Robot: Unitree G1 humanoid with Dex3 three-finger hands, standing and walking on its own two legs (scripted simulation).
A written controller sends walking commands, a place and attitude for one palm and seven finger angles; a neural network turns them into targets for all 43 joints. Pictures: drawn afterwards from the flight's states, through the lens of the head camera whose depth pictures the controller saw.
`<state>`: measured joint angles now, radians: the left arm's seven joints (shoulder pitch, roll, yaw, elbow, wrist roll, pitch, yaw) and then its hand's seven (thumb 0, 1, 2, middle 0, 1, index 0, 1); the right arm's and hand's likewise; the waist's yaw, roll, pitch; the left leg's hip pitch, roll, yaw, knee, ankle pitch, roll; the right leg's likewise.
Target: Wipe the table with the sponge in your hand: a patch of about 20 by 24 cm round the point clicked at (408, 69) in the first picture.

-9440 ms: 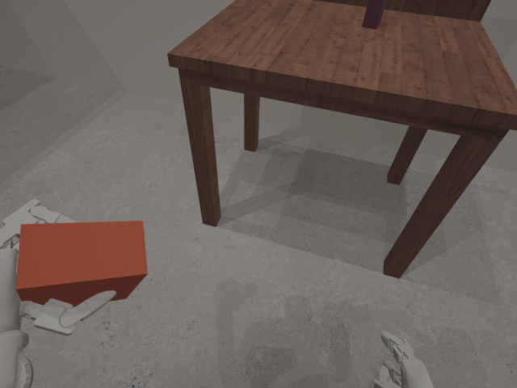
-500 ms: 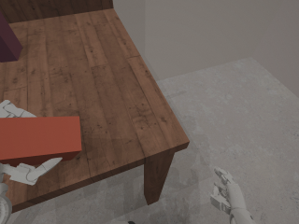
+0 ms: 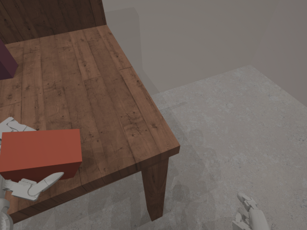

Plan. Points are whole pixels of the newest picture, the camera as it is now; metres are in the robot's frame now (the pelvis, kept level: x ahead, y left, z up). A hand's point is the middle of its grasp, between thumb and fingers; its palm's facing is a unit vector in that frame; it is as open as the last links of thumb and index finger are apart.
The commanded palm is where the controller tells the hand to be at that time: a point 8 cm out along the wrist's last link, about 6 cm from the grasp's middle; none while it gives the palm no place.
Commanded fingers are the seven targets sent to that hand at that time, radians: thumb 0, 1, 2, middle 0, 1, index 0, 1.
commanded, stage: come to a stop and stand still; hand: left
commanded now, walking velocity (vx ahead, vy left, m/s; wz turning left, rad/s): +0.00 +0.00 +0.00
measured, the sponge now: (55, 158) +0.22 +0.21 +0.15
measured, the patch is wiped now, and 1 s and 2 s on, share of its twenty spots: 0.00 0.00 0.00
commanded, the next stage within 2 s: look again from close up in 0.72 s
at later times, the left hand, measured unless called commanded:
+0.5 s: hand (12, 126) +0.28 +0.31 +0.17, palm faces +0.38 -0.87 -0.32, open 9.9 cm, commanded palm +0.21 +0.34 +0.18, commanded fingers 0.00 0.10 1.30 -1.20 -1.60 -1.20 -1.60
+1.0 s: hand (9, 130) +0.27 +0.31 +0.17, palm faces +0.41 -0.84 -0.35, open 9.9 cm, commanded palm +0.20 +0.34 +0.18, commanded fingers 0.00 0.10 1.30 -1.20 -1.60 -1.20 -1.60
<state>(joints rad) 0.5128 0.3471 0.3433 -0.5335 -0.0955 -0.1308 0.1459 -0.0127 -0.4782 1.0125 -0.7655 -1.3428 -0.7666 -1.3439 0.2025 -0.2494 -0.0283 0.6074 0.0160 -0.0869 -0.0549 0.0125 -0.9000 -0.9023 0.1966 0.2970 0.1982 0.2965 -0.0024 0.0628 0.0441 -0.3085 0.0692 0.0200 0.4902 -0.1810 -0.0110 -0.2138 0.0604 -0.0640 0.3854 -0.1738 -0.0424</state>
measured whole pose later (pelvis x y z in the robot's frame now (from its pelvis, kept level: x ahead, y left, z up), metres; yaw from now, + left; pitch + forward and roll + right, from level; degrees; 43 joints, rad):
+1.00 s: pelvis +0.04 +0.06 +0.00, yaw +0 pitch +0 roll -2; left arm 0.39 0.37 0.38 -0.49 -0.05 -0.20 0.13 -0.01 -0.48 1.02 -0.76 -1.35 -0.76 -1.35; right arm 0.20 -0.20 0.00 0.58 0.01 -0.06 -0.02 0.01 -0.90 -0.90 0.20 0.30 0.20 0.30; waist 0.01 -0.02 0.04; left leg -0.24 -0.02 0.08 0.48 -0.25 0.07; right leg -0.17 -0.03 -0.02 0.40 -0.24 0.04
